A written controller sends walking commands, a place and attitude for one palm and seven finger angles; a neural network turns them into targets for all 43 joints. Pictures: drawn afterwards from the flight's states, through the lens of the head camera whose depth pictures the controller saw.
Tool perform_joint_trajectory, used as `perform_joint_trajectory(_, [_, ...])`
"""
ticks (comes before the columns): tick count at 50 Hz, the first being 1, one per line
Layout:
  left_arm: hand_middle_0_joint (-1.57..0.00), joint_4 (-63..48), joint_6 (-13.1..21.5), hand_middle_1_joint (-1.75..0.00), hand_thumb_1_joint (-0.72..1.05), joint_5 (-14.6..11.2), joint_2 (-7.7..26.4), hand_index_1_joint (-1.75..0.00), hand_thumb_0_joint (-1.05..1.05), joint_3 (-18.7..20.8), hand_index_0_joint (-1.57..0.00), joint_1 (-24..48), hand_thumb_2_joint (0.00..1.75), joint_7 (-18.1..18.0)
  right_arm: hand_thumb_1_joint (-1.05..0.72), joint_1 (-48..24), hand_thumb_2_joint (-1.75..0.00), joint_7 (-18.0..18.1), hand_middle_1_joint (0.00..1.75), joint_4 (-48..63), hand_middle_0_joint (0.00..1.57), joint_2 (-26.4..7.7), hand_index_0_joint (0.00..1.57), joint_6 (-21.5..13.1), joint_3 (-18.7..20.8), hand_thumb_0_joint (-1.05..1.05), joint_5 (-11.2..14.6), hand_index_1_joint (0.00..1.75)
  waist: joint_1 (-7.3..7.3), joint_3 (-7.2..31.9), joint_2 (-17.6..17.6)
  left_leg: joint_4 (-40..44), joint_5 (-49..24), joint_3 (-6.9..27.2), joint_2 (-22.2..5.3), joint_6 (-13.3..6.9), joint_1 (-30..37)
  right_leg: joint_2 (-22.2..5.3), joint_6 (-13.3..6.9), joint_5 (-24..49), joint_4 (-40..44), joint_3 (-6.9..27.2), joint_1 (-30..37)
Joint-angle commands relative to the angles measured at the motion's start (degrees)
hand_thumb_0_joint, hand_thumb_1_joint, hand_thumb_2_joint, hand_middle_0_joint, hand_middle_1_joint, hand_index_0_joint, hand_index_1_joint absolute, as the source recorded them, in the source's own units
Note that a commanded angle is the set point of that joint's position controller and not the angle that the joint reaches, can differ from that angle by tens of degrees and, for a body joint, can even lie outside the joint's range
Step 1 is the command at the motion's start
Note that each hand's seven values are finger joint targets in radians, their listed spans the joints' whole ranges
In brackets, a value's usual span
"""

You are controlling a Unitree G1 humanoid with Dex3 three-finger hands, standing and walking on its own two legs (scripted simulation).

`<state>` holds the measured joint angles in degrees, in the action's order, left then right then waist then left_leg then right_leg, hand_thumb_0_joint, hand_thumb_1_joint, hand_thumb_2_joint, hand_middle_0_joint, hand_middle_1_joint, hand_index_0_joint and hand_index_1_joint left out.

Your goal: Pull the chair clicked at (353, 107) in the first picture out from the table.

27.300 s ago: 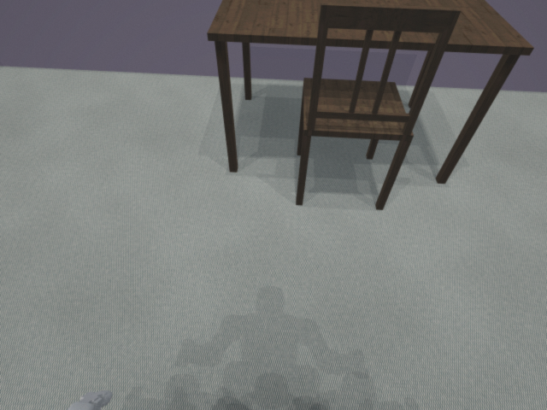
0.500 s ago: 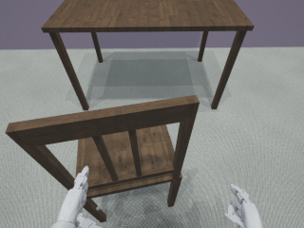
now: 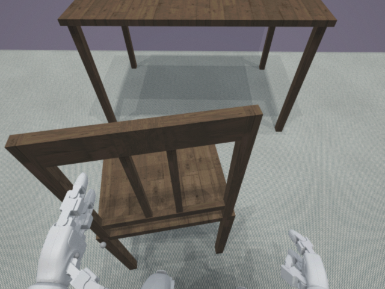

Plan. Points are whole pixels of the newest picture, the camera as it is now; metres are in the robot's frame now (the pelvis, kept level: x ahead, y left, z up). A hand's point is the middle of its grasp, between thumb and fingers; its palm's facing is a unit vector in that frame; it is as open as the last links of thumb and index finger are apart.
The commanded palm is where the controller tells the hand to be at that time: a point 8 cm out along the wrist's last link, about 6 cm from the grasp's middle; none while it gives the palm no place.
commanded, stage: draw the hand back to the body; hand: left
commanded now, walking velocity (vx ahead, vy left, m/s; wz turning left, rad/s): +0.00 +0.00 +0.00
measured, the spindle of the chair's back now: (138, 190) +0.33 +0.15 -0.01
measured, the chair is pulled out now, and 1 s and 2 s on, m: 0.60 0.60 0.60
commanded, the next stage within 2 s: step back with the hand held close in 1.24 s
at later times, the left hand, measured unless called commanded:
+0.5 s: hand (54, 229) +0.19 +0.22 +0.13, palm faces +0.20 -0.89 -0.41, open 13.7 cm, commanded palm +0.16 +0.27 +0.19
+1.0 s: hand out of the picture +0.23 +0.26 +0.25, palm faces +0.52 -0.75 -0.42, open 7.6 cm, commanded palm +0.18 +0.29 +0.25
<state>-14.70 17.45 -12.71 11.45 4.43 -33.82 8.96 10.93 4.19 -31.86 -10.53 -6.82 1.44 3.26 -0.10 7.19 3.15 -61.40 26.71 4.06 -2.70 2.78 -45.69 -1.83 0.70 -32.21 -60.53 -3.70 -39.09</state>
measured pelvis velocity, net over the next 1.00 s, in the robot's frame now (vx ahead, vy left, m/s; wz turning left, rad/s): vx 0.04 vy -0.01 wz -0.01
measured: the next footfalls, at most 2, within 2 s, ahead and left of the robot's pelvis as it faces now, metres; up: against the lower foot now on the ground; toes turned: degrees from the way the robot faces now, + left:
none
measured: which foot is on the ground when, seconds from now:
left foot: down 0.00-1.00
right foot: down 0.00-1.00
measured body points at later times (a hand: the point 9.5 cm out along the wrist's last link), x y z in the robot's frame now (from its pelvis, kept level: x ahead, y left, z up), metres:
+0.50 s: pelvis +0.03 +0.00 +0.06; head +0.03 -0.02 +0.51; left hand +0.17 +0.26 +0.16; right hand +0.22 -0.22 -0.02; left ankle +0.04 +0.15 -0.67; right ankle -0.02 -0.13 -0.67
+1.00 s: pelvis +0.04 -0.01 +0.07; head +0.03 -0.05 +0.52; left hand +0.20 +0.29 +0.28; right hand +0.25 -0.22 -0.01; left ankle +0.04 +0.15 -0.67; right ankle -0.02 -0.13 -0.67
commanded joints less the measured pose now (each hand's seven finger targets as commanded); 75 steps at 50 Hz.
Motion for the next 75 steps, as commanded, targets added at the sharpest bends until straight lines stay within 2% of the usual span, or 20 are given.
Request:
perform_joint_trajectory(1, [0.0,-18.6,1.1,0.0,-0.55,-3.2,8.2,0.0,0.0,7.9,0.0,-0.8,0.2,-0.8,-0.9,-4.7,-0.9,2.1,0.3,11.0,0.2,-6.7,0.2,-4.2,1.7,0.0,0.3,0.3,0.28,8.8,-1.7,11.6,-10.7,-2.3,2.2,-4.2,13.4,1.3,-0.5,12.5,15.5,-0.1,6.0])
perform_joint_trajectory(8, [-0.02,-14.6,-0.9,-0.04,-0.37,-4.1,7.7,-0.04,0.0,8.4,-0.02,-0.8,0.29,1.6,-0.9,-4.3,-0.9,2.4,0.3,9.0,0.2,-7.3,0.2,-7.5,1.2,0.0,0.8,0.3,0.68,4.1,-2.5,15.1,-11.3,-2.0,2.0,-4.0,17.0,1.2,-0.2,14.1,19.6,-0.6,7.7])
perform_joint_trajectory(9, [-0.03,-14.8,-5.6,-0.05,-0.33,5.6,18.1,-0.05,0.0,11.9,-0.03,-2.9,0.31,-7.1,-0.9,-5.1,-0.9,3.5,0.3,9.9,0.2,-6.6,0.2,-5.2,0.8,0.0,-0.1,0.3,-4.09,3.9,-1.1,18.3,-11.6,-2.3,0.9,-3.6,19.3,-0.8,-1.9,14.7,23.5,3.2,11.7])
perform_joint_trajectory(11, [-0.04,-19.9,-9.5,-0.06,-0.26,8.1,11.2,-0.06,0.0,6.6,-0.04,-3.1,0.34,-12.8,-0.9,-5.0,-0.9,3.8,0.3,10.9,0.2,-5.9,0.2,-3.9,-0.3,0.0,-0.5,0.3,-1.85,0.8,-0.3,20.6,-11.7,-2.9,1.1,-3.7,23.3,-1.2,-1.6,15.0,25.6,1.4,12.7])
perform_joint_trajectory(14, [-0.05,-20.1,-11.9,-0.08,-0.15,9.6,13.0,-0.08,0.0,8.1,-0.05,-1.2,0.39,-16.3,-0.9,-5.6,-0.9,4.5,0.3,10.0,0.2,-6.3,0.2,-2.5,-0.7,0.0,-0.9,0.3,-1.56,-1.5,-1.1,23.7,-12.9,-2.9,0.9,-3.7,27.4,-1.0,-1.5,16.3,28.6,0.5,15.2])
perform_joint_trajectory(25, [-0.11,-24.1,-13.0,-0.16,0.25,10.1,19.0,-0.16,0.0,15.2,-0.11,6.1,0.58,-19.4,-0.9,-7.5,-0.9,4.4,0.3,7.3,0.2,-7.2,0.2,-3.9,-1.8,0.0,-1.8,0.3,-2.41,-2.5,1.9,33.2,-19.7,-3.2,1.1,-3.3,38.3,-0.4,-1.8,23.9,36.1,0.2,26.7])
perform_joint_trajectory(31, [-0.14,-29.0,-12.8,-0.21,0.47,10.2,20.6,-0.21,0.0,18.0,-0.14,8.6,0.69,-20.1,-0.9,-7.8,-0.9,3.8,0.3,6.0,0.2,-7.2,0.2,-6.0,-2.1,0.0,-2.2,0.3,-3.02,0.1,4.4,34.6,-25.7,-3.7,1.0,-3.2,42.4,-0.6,-1.9,30.2,36.1,0.1,30.8])
perform_joint_trajectory(43, [-0.2,-27.1,-11.9,-0.3,0.9,9.8,22.5,-0.3,0.0,23.5,-0.2,15.4,0.9,-20.3,-0.9,-8.8,-0.9,2.9,0.3,3.4,0.2,-8.0,0.2,-7.1,-1.3,0.0,-2.3,0.3,-3.24,-2.2,1.5,35.0,-27.7,-4.3,0.5,-3.4,44.2,-1.1,-1.4,34.6,37.3,0.3,31.6])
perform_joint_trajectory(46, [-0.2,-15.5,-12.4,-0.3,0.9,9.6,15.6,-0.3,0.0,20.2,-0.2,8.5,0.9,-18.6,-0.9,-9.0,-0.9,1.7,0.3,2.8,0.2,-7.6,0.2,-5.0,-0.7,0.0,-2.3,0.3,-3.21,-6.2,-3.7,35.4,-27.2,-4.7,0.3,-3.7,41.8,-0.9,-1.0,35.9,37.7,-0.2,31.4])
perform_joint_trajectory(48, [-0.2,-13.0,-12.1,-0.3,0.9,9.2,14.9,-0.3,0.0,19.7,-0.2,7.7,0.9,-17.7,-0.9,-9.6,-0.9,1.3,0.3,3.2,0.2,-8.0,0.2,-2.8,0.2,0.0,-2.2,0.3,-3.12,-7.6,-6.8,35.7,-26.2,-5.0,0.1,-3.9,40.6,-0.9,-0.6,36.0,38.2,0.0,31.2])
perform_joint_trajectory(51, [-0.2,-15.2,-11.1,-0.3,0.9,9.3,16.3,-0.3,0.0,20.3,-0.2,7.7,0.9,-16.9,-0.9,-10.2,-0.9,0.9,0.3,4.4,0.2,-7.8,0.2,-1.3,0.3,0.0,-2.1,0.3,-3.6,-5.8,-3.8,36.0,-25.8,-5.3,0.4,-4.0,40.6,-1.2,-0.7,36.1,38.6,0.7,32.3])
perform_joint_trajectory(54, [-0.2,-21.5,-9.6,-0.3,0.9,9.2,20.9,-0.3,0.0,23.8,-0.2,10.0,0.9,-17.3,-0.9,-10.8,-0.9,1.4,0.3,5.6,0.2,-7.6,0.2,-1.5,0.4,0.0,-2.2,0.3,-4.11,-2.5,-1.9,36.1,-26.8,-5.5,0.5,-4.1,42.0,-1.4,-0.8,37.0,38.9,1.2,33.6])
perform_joint_trajectory(55, [-0.2,-22.6,-9.5,-0.3,0.9,9.3,22.2,-0.3,0.0,24.6,-0.2,10.4,0.9,-17.4,-0.9,-11.1,-0.9,1.6,0.3,5.2,0.2,-7.6,0.2,-1.8,0.3,0.0,-2.1,0.3,-4.17,-3.3,0.9,35.9,-26.7,-5.4,0.5,-3.8,41.8,-1.3,-1.2,36.8,39.0,1.6,33.5])
perform_joint_trajectory(58, [-0.2,-24.3,-9.2,-0.3,0.9,9.4,21.6,-0.3,0.0,24.5,-0.2,9.5,0.9,-17.8,-0.9,-10.1,-0.9,1.9,0.3,5.4,0.2,-7.3,0.2,-2.4,0.3,0.0,-2.0,0.3,-3.9,-1.4,1.9,36.1,-27.7,-5.7,0.4,-3.8,43.6,-1.2,-1.2,36.6,39.0,1.1,33.5])
perform_joint_trajectory(62, [-0.2,-20.3,-9.8,-0.3,0.9,9.3,19.1,-0.3,0.0,22.9,-0.2,8.3,0.9,-17.9,-0.9,-9.7,-0.9,2.1,0.3,4.4,0.2,-7.5,0.2,-2.3,0.6,0.0,-1.9,0.3,-3.18,-4.6,-0.8,36.4,-26.0,-5.7,0.1,-3.8,43.1,-0.8,-1.0,34.3,39.9,0.7,31.6])
perform_joint_trajectory(68, [-0.2,-21.2,-9.4,-0.3,0.9,9.5,18.5,-0.3,0.0,21.2,-0.2,10.8,0.9,-17.6,-0.9,-9.7,-0.9,1.9,0.3,4.5,0.2,-8.4,0.2,-2.0,0.9,0.0,-2.1,0.3,-3.03,-3.0,-2.2,36.7,-26.6,-5.4,0.2,-4.0,43.2,-0.9,-0.9,34.7,39.6,0.8,32.5])
perform_joint_trajectory(69, [-0.2,-27.4,-6.7,-0.3,0.9,8.8,29.2,-0.3,0.0,30.9,-0.2,19.8,0.9,-17.5,-0.9,-8.1,-0.9,1.4,0.3,5.4,0.2,-9.7,0.2,-0.7,1.3,0.0,-2.0,0.3,-1.21,-8.7,-1.9,32.9,-25.8,-4.3,-0.8,-4.8,38.9,-3.8,-1.0,41.0,42.2,6.4,26.4])
perform_joint_trajectory(70, [-0.2,-24.7,-5.9,-0.3,0.9,9.3,29.8,-0.3,0.0,31.5,-0.2,20.1,0.9,-17.2,-0.9,-7.4,-0.9,1.3,0.3,4.3,0.2,-8.8,0.2,0.0,1.1,0.0,-1.9,0.3,-0.64,-8.0,-1.6,32.2,-24.2,-3.9,-0.8,-4.3,38.0,-5.5,-1.8,43.2,41.8,6.6,27.4])
perform_joint_trajectory(72, [-0.2,-18.7,-6.4,-0.3,0.9,9.3,20.9,-0.3,0.0,25.6,-0.2,7.5,0.9,-16.2,-0.9,-8.2,-0.9,0.9,0.3,5.1,0.2,-8.6,0.2,1.0,1.3,0.0,-2.2,0.3,-0.62,-4.8,-3.2,31.6,-28.0,-3.8,-1.0,-4.3,38.3,-5.6,-1.6,45.1,39.6,5.9,28.9])
perform_joint_trajectory(75, [-0.2,-19.6,-7.1,-0.3,0.9,9.3,18.9,-0.3,0.0,24.7,-0.2,-0.6,0.9,-16.0,-0.9,-8.6,-0.9,0.4,0.3,6.0,0.2,-8.9,0.2,2.9,1.9,0.0,-2.2,0.3,-0.74,0.1,0.5,33.5,-37.5,-3.1,-2.6,-4.7,39.1,-4.0,-0.7,42.8,36.8,3.6,31.1])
